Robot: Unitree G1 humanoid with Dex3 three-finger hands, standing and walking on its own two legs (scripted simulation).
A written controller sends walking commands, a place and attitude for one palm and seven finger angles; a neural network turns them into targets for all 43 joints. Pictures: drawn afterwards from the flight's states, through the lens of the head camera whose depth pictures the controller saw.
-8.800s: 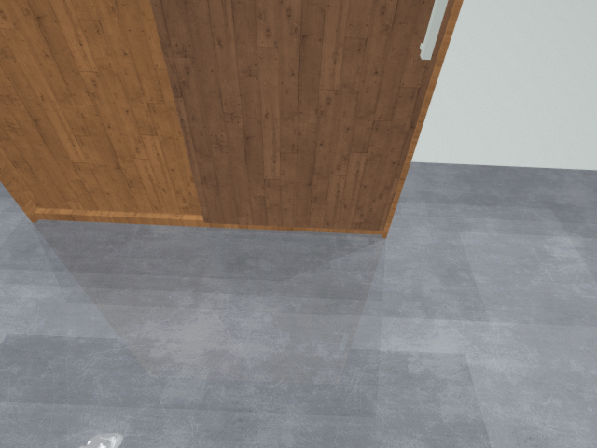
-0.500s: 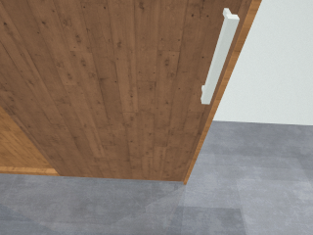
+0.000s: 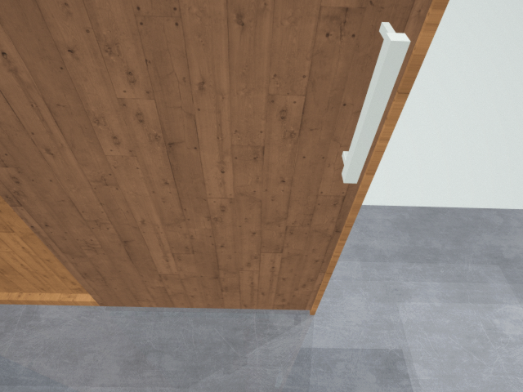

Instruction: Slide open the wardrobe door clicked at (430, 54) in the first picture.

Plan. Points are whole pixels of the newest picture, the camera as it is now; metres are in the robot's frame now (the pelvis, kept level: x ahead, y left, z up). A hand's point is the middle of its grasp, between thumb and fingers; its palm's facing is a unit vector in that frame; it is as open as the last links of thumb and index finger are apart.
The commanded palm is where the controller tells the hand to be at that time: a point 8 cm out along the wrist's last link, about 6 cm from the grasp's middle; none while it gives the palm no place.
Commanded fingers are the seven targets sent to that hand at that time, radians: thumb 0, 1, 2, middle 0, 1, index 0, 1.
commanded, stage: come to a stop and stand still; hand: right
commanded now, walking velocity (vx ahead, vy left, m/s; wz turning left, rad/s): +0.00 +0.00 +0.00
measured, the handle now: (365, 112) +0.50 -0.13 +0.19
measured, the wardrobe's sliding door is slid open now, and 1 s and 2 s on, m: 0.00 0.00 0.00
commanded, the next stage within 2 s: look again from close up in 0.06 s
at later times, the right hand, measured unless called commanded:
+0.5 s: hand out of the picture +0.01 -0.19 -0.17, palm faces +0.02 +0.97 -0.23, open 7.3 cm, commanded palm none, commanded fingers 0.00 -0.90 -0.90 0.20 0.30 0.20 0.30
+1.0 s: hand out of the picture -0.01 -0.19 -0.17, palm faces +0.09 +0.97 -0.20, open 7.3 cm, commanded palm +0.09 -0.25 -0.06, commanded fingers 0.00 -0.83 -0.87 0.20 0.34 0.20 0.34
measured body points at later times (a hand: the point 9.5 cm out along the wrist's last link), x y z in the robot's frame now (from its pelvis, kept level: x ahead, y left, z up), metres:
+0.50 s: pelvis +0.00 +0.00 +0.00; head +0.01 +0.00 +0.45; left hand +0.04 +0.24 -0.16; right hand +0.01 -0.24 -0.15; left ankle -0.08 +0.09 -0.74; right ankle +0.01 -0.13 -0.74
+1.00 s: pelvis -0.01 -0.01 +0.00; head +0.01 -0.01 +0.45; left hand +0.02 +0.22 -0.15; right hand -0.01 -0.24 -0.15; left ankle -0.08 +0.09 -0.74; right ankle +0.01 -0.13 -0.74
